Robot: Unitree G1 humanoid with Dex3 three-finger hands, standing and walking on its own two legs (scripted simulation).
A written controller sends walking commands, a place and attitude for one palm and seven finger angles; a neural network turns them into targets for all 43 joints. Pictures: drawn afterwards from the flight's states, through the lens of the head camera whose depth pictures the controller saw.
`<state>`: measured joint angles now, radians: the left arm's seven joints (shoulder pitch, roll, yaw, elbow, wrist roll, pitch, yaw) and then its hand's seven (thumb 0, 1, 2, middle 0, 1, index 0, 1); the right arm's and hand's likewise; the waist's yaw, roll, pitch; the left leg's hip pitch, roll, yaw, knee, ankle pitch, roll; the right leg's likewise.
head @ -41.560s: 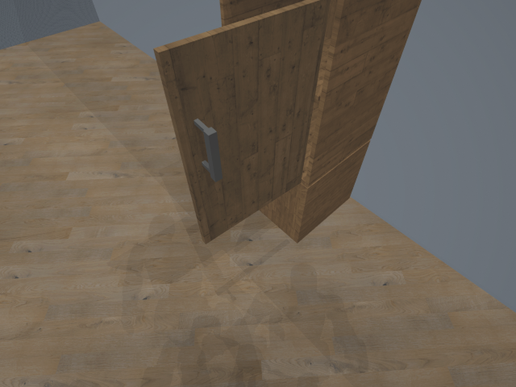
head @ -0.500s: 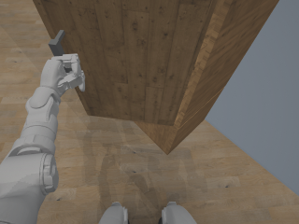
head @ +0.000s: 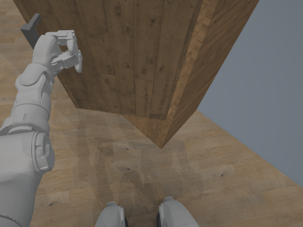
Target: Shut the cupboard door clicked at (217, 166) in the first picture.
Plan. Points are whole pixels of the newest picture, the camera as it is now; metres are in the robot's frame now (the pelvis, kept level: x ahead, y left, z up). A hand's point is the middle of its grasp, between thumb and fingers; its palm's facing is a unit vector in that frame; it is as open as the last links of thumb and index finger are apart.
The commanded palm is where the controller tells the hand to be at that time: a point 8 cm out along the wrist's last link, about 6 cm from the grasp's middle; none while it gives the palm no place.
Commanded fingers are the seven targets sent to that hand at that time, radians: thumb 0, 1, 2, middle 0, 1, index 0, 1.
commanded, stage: push the door shut along its arc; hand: left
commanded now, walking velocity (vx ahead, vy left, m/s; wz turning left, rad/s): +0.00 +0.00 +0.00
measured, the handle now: (44, 45) +0.57 +0.22 +0.11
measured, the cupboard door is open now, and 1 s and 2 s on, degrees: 35 18 18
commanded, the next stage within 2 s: pull the fist back off the door in 0.68 s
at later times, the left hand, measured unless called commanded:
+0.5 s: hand (88, 45) +0.56 +0.11 +0.12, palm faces -0.35 -0.94 -0.02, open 3.2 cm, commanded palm +0.58 +0.14 +0.11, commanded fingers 0.00 0.90 0.90 -1.30 -1.50 -1.30 -1.50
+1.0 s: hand (96, 36) +0.61 +0.09 +0.10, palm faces +0.09 -1.00 -0.03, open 3.1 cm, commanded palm +0.57 +0.11 +0.11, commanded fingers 0.00 0.90 0.90 -1.30 -1.50 -1.30 -1.50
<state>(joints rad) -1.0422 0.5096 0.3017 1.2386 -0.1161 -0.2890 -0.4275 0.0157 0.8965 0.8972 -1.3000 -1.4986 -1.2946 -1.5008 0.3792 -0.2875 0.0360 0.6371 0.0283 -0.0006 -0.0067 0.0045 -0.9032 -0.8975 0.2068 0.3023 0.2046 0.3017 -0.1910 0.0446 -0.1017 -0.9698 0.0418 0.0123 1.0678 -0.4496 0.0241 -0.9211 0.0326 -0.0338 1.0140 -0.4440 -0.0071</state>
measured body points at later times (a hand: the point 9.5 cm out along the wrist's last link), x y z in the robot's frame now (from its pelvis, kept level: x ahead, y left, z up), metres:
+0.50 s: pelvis +0.00 -0.01 -0.02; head +0.15 +0.01 +0.41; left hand +0.57 +0.16 +0.12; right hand -0.02 -0.28 -0.12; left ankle +0.03 +0.10 -0.66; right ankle +0.02 -0.12 -0.66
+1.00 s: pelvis +0.01 +0.00 -0.02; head +0.18 +0.01 +0.40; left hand +0.60 +0.14 +0.11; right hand -0.05 -0.24 -0.12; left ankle +0.03 +0.10 -0.66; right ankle +0.02 -0.12 -0.66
